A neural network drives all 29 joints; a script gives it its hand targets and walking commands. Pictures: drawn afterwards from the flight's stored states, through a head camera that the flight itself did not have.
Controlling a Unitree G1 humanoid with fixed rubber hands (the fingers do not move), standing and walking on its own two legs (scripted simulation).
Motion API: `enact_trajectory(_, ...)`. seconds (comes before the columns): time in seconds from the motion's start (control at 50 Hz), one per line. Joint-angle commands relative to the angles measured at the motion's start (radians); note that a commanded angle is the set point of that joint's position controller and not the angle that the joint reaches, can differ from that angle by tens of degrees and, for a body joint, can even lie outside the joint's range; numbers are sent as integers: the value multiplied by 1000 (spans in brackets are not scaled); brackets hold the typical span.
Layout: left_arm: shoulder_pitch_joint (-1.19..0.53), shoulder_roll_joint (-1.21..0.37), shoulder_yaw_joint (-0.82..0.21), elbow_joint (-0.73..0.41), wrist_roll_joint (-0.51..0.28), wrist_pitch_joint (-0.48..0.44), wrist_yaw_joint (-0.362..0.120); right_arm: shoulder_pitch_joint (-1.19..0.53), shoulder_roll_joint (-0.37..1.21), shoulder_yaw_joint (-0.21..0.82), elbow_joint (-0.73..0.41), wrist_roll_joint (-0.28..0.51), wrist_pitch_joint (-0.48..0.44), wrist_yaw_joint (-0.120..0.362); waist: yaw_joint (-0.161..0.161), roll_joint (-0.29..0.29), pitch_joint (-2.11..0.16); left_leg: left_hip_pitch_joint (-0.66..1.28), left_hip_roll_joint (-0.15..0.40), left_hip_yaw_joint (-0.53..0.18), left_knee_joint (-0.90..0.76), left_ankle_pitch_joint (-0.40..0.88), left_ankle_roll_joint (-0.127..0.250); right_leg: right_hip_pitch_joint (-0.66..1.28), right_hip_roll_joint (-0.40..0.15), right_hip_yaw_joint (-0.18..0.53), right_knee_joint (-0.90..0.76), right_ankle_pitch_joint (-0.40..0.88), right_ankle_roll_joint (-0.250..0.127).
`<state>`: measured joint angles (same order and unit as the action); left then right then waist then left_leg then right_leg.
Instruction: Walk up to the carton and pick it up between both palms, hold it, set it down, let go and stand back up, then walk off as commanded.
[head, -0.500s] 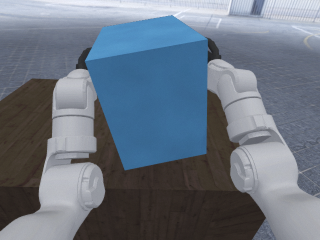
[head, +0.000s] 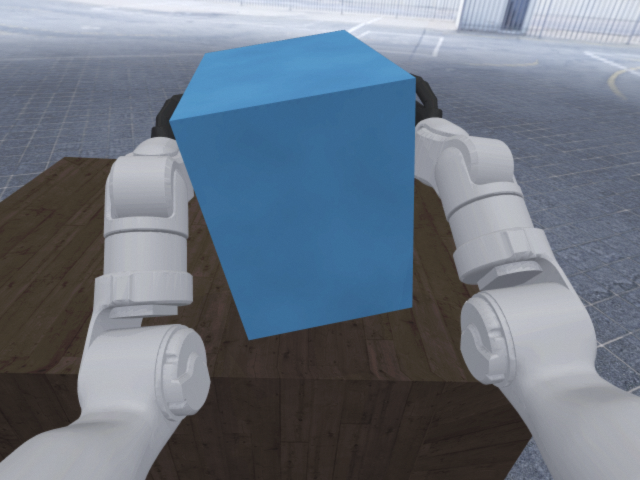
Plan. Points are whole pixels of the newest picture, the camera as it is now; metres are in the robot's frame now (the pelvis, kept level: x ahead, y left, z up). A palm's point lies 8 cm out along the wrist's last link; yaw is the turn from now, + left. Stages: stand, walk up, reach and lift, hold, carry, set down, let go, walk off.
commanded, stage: hold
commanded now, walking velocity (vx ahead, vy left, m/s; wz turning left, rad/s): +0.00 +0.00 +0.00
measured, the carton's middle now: (300, 170) +0.40 +0.00 +0.28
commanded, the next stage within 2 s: none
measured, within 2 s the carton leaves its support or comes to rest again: neither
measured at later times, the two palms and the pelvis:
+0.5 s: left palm (169, 157) +0.37 +0.14 +0.31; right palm (421, 138) +0.37 -0.14 +0.33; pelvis +0.00 +0.00 +0.00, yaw +0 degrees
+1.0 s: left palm (169, 156) +0.37 +0.14 +0.31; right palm (422, 137) +0.37 -0.14 +0.33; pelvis +0.00 +0.00 +0.00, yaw +0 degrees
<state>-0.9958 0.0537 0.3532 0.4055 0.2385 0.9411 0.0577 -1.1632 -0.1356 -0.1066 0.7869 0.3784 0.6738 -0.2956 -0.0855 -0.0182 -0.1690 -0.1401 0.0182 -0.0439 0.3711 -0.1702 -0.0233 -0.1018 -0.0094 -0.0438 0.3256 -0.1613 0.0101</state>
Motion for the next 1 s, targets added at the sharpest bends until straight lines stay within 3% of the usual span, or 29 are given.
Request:
enact_trajectory(0.0,-953,-589,-402,-117,-205,-94,-145,-898,619,317,-227,204,21,125,5,99,-321,11,-58,31,-33,174,-45,177,113,45,-20,198,28)
enact_trajectory(0.02,-968,-605,-407,-118,-214,-91,-143,-887,622,314,-215,204,19,126,-10,116,-321,-2,-59,18,-31,155,-50,191,107,44,-21,199,28)
enact_trajectory(0.04,-950,-586,-385,-91,-211,-92,-151,-869,617,300,-197,189,23,125,-9,92,-279,-18,-56,28,-43,115,-42,180,107,48,-23,176,29)
enact_trajectory(0.08,-983,-601,-413,-174,-222,-102,-152,-843,635,316,-225,208,22,123,-20,114,-339,6,-59,13,-22,176,-49,202,108,45,-1,235,29)
enact_trajectory(0.12,-999,-606,-416,-159,-221,-103,-144,-889,623,321,-243,211,19,126,-11,122,-357,4,-57,19,-32,155,-51,202,108,42,-14,202,25)
enact_trajectory(0.14,-982,-588,-388,-85,-197,-94,-147,-920,619,306,-216,200,18,126,7,108,-284,-12,-57,24,-44,109,-44,163,103,45,-28,147,30)
enact_trajectory(0.16,-981,-596,-412,-167,-216,-102,-143,-889,642,325,-251,209,13,129,1,91,-354,-2,-61,20,-32,151,-40,196,114,35,-13,199,28)
enact_trajectory(0.18,-964,-582,-386,-79,-199,-94,-146,-901,626,311,-211,201,15,130,17,94,-295,-26,-61,25,-41,94,-40,164,109,46,-32,137,27)
enact_trajectory(0.2,-958,-607,-402,-124,-204,-98,-148,-850,627,302,-201,193,19,126,-18,120,-301,-9,-59,26,-35,146,-48,183,106,43,-21,200,26)
enact_trajectory(0.24,-970,-605,-415,-146,-209,-94,-149,-856,622,305,-224,202,20,128,-21,120,-332,-6,-52,17,-34,159,-56,209,110,48,-13,212,21)
enact_trajectory(0.26,-963,-584,-394,-133,-212,-97,-148,-858,613,306,-217,202,24,128,-8,102,-304,-10,-51,15,-36,135,-48,185,106,43,-18,194,31)
enact_trajectory(0.28,-979,-608,-428,-164,-230,-99,-145,-868,635,328,-255,211,19,126,-19,99,-369,-4,-59,16,-26,159,-51,210,115,42,-6,219,28)
enact_trajectory(0.3,-982,-591,-397,-106,-211,-95,-147,-902,625,307,-219,194,16,130,-5,95,-315,-8,-55,22,-38,117,-43,174,108,45,-23,169,30)
enact_trajectory(0.32,-993,-597,-417,-151,-206,-99,-144,-876,624,312,-218,199,16,129,-8,122,-330,-15,-62,24,-37,142,-53,193,112,44,-14,192,23)
enact_trajectory(0.36,-1004,-613,-438,-167,-230,-99,-143,-905,633,318,-265,212,13,123,-15,114,-378,9,-58,19,-23,183,-55,207,115,37,-4,230,22)
enact_trajectory(0.38,-947,-599,-399,-117,-215,-92,-148,-892,620,323,-246,210,19,126,0,86,-312,-7,-56,21,-30,160,-42,205,109,46,-17,216,32)
enact_trajectory(0.42,-979,-601,-421,-175,-228,-102,-142,-879,642,323,-262,210,17,125,-12,95,-352,5,-57,22,-18,156,-38,195,106,46,-14,234,27)
enact_trajectory(0.46,-978,-609,-404,-141,-220,-100,-143,-913,628,338,-285,217,15,123,1,88,-364,9,-61,24,-24,180,-40,208,118,32,-11,217,30)
enact_trajectory(0.52,-958,-585,-370,-101,-206,-92,-149,-879,629,310,-211,200,28,128,-1,82,-294,-25,-56,20,-36,100,-33,183,107,48,-21,167,26)
enact_trajectory(0.54,-953,-601,-391,-88,-196,-88,-153,-879,615,306,-217,190,24,125,-9,108,-291,-22,-57,29,-44,110,-44,186,108,46,-29,163,23)
enact_trajectory(0.56,-947,-605,-396,-130,-206,-90,-152,-887,638,325,-286,210,13,124,-3,90,-354,-14,-60,22,-25,163,-41,223,117,48,-8,235,25)
enact_trajectory(0.64,-983,-613,-430,-187,-229,-96,-145,-895,633,336,-294,221,20,126,-16,104,-387,35,-56,14,-13,212,-51,217,112,43,-12,264,28)
enact_trajectory(0.7,-995,-595,-409,-139,-205,-90,-146,-888,617,316,-234,210,28,124,-15,110,-315,10,-57,22,-22,147,-47,180,103,44,-28,198,28)
enact_trajectory(0.72,-1017,-609,-426,-171,-224,-98,-144,-885,632,321,-252,214,25,123,-19,106,-337,-5,-61,19,-25,142,-51,185,113,35,-15,193,22)
enact_trajectory(0.8,-976,-598,-418,-104,-220,-86,-146,-912,618,299,-237,204,24,124,-16,109,-299,-15,-57,17,-28,105,-45,167,102,47,-29,169,26)
enact_trajectory(0.88,-989,-612,-420,-161,-232,-99,-138,-913,643,340,-285,225,19,126,-5,90,-390,8,-56,14,-14,180,-44,218,118,44,-9,234,26)
enact_trajectory(0.92,-946,-607,-431,-182,-227,-92,-140,-871,618,340,-288,233,23,121,-15,113,-385,33,-60,15,-3,227,-53,215,116,42,-6,282,26)
enact_trajectory(0.94,-987,-612,-451,-161,-226,-90,-141,-892,596,311,-265,218,23,121,-29,137,-349,30,-59,13,-17,185,-65,175,114,38,-22,213,22)
enact_trajectory(0.98,-932,-590,-397,-94,-209,-86,-145,-882,610,311,-228,211,26,124,-6,96,-297,-4,-53,24,-27,138,-47,184,107,50,-36,181,26)
